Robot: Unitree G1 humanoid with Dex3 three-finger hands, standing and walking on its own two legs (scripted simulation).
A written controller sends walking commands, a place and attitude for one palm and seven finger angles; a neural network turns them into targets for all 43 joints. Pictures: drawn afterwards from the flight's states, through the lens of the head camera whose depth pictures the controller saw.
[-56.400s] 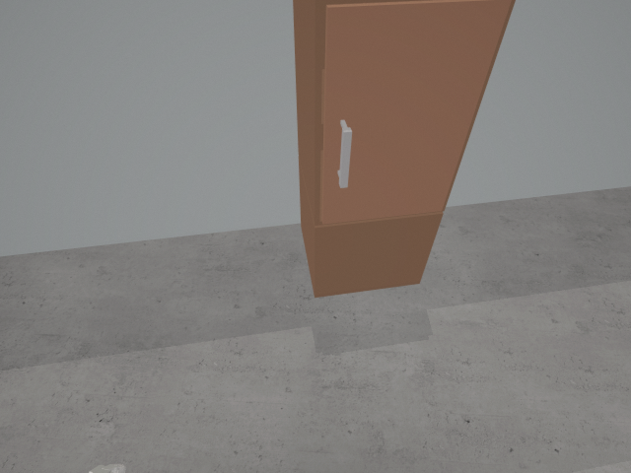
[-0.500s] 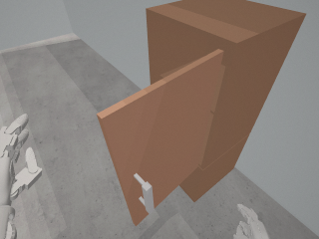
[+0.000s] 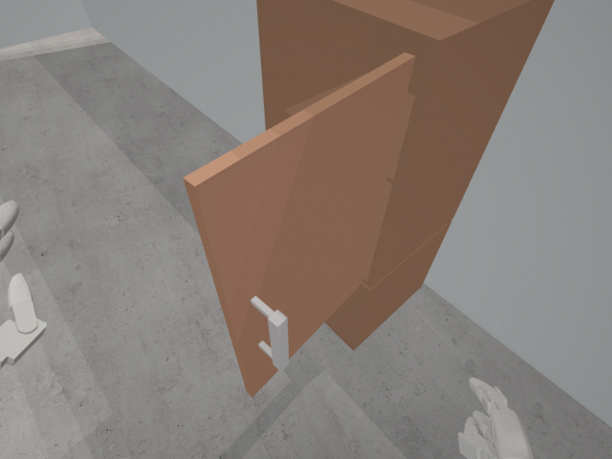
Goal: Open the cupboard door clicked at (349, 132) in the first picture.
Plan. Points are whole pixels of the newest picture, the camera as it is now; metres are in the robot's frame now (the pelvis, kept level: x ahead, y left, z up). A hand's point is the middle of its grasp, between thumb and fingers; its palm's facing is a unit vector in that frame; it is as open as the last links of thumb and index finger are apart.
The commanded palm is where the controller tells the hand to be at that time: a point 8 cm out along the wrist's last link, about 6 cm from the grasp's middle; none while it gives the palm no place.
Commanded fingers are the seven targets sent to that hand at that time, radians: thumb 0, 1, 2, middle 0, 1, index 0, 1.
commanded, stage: step back with the hand held close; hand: left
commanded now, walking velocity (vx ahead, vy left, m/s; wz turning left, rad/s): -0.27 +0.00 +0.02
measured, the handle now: (270, 335) +0.31 +0.08 -0.08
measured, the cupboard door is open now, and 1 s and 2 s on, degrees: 96 96 96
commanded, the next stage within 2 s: stop stepping back and stand still in 0.90 s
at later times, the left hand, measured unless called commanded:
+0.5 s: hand (3, 379) +0.15 +0.26 +0.17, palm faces +0.47 -0.74 -0.48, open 7.4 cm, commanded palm +0.08 +0.29 +0.18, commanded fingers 0.00 0.90 0.90 -0.20 -0.30 -0.20 -0.30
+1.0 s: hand out of the picture +0.05 +0.26 +0.17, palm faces +0.46 -0.80 -0.38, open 7.4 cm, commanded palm -0.01 +0.28 +0.18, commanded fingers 0.00 0.90 0.90 -0.20 -0.30 -0.20 -0.30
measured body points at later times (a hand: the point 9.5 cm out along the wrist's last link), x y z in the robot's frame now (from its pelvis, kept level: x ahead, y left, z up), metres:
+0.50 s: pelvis -0.05 -0.02 -0.01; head -0.03 +0.01 +0.44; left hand +0.12 +0.30 +0.20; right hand +0.12 -0.25 -0.08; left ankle +0.00 +0.08 -0.73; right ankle -0.01 -0.13 -0.74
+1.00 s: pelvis -0.16 -0.02 +0.01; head -0.13 +0.02 +0.46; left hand +0.02 +0.30 +0.19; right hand +0.03 -0.22 -0.07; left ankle -0.05 +0.08 -0.74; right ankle -0.28 -0.15 -0.69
